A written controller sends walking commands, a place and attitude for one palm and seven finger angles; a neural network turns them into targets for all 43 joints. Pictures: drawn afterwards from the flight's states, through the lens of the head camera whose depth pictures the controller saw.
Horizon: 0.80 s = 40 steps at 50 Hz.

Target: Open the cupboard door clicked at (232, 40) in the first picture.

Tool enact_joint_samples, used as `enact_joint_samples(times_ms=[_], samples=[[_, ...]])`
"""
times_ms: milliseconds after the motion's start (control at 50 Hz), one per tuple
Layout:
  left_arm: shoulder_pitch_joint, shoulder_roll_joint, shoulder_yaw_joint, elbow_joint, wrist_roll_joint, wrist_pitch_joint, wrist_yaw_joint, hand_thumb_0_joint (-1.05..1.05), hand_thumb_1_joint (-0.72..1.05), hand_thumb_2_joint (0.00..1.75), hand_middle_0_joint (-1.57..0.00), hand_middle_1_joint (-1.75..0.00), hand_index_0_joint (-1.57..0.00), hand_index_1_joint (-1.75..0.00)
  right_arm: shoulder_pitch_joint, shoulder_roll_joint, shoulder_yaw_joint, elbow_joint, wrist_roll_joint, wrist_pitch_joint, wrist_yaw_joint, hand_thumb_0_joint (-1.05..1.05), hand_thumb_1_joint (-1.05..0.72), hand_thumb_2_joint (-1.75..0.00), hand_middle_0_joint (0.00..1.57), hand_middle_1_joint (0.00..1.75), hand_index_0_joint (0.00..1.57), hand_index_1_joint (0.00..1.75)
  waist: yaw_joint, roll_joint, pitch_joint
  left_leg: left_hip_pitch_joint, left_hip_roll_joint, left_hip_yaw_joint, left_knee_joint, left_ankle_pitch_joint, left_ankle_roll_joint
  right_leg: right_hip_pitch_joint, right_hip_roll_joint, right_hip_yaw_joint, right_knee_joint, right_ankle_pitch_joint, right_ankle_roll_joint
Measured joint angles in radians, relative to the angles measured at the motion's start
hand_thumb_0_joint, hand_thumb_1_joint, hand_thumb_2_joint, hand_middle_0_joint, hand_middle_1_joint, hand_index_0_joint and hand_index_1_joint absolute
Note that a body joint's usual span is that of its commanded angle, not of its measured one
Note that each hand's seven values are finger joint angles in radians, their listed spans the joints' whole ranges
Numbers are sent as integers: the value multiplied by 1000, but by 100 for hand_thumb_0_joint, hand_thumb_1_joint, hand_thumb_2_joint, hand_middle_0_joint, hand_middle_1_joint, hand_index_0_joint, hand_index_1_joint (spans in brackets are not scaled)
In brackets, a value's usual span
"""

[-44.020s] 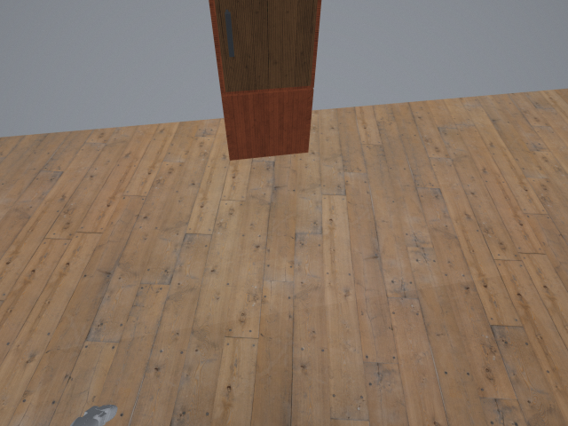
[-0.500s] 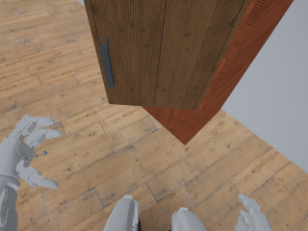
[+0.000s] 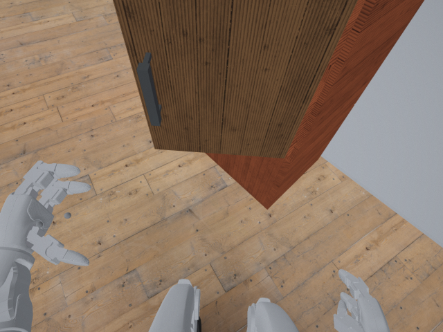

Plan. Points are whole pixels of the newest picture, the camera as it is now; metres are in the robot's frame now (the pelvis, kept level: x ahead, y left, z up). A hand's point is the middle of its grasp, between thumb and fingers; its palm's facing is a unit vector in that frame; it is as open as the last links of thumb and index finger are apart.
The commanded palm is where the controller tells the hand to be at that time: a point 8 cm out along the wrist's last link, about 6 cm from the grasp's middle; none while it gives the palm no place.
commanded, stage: move the hooked fingers beside the handle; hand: left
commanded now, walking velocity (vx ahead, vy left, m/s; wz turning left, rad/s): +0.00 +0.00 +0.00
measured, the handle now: (152, 91) +0.58 +0.20 +0.03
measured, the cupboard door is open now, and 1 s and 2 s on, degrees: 43 43 43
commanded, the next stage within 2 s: none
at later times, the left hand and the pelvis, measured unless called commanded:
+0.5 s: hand (90, 168) +0.37 +0.27 +0.04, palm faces +0.00 -1.00 -0.03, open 14.0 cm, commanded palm +0.36 +0.31 +0.04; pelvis +0.00 +0.01 +0.00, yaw -1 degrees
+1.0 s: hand (107, 135) +0.46 +0.26 +0.03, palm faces +0.02 -1.00 -0.02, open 14.0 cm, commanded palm +0.45 +0.30 +0.03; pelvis +0.00 +0.01 -0.01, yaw -2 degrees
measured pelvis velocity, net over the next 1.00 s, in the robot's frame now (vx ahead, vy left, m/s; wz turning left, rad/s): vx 0.00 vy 0.01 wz -0.03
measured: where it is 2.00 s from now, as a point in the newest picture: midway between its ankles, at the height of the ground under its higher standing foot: outside the picture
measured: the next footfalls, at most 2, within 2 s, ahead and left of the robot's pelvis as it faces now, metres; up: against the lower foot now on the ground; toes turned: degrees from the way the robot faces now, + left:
none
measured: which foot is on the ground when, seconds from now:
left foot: down 0.00-1.00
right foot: down 0.00-1.00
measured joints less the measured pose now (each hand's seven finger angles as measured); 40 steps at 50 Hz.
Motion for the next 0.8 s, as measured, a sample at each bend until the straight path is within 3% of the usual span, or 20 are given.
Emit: enact_joint_samples(times_ms=[120, 360, 600, 800], samples=[[-112, 16, -6, 73, 24, 13, -1, -1, -50, 30, -31, -120, -30, -120, -11, -7, 5, 18, 0, 2, -10, 1, -90, -90, 20, 30, 21, 30, -3, -2, 6, -26, 0, -6, 21, -5, -1, -23, 0, -6, 19, -6, -2], [-269, 66, 27, 207, 62, 53, 25, -1, -50, 30, -31, -120, -30, -120, 21, -6, 4, 25, 0, 45, 0, 1, -90, -90, 20, 30, 21, 30, -38, -3, 5, -40, 8, 13, 10, -4, 7, -45, 6, 14, 8, 4, 7], [-380, 41, -4, 304, 118, 4, 77, -1, -50, 30, -31, -120, -30, -120, 53, -5, -4, 59, -10, 86, 11, 1, -90, -90, 20, 30, 21, 30, -56, -1, 5, -48, 2, 26, -4, 2, 18, -57, -1, 26, -3, 11, 19], [-538, 101, 33, 459, 163, -31, 98, -2, -50, 30, -31, -120, -30, -120, 57, -3, 5, 69, -21, 123, 17, 1, -90, -90, 20, 30, 21, 30, -79, -3, 11, -86, 8, 23, 17, 0, 16, -94, 5, 23, 15, 11, 16]])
